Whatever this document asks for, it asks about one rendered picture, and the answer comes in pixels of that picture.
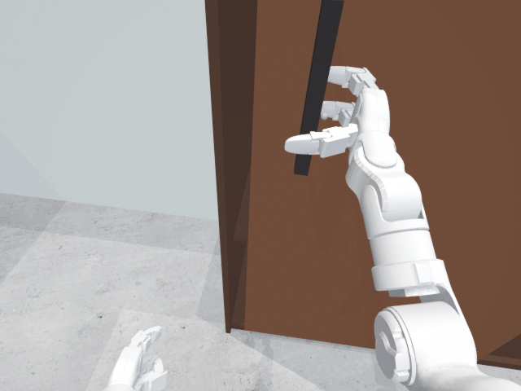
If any right robot upper arm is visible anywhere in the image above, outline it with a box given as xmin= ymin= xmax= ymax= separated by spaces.
xmin=374 ymin=301 xmax=521 ymax=391

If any robot right forearm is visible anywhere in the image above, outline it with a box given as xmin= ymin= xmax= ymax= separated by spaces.
xmin=345 ymin=131 xmax=477 ymax=365

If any robot right hand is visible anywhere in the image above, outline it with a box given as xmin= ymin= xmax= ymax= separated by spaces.
xmin=284 ymin=66 xmax=390 ymax=158

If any robot left hand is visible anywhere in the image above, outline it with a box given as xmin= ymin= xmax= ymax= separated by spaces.
xmin=107 ymin=326 xmax=168 ymax=391

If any handle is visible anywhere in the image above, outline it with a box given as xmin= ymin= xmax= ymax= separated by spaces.
xmin=294 ymin=0 xmax=344 ymax=176

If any wardrobe door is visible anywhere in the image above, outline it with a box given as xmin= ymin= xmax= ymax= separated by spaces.
xmin=490 ymin=334 xmax=521 ymax=358
xmin=244 ymin=0 xmax=521 ymax=361

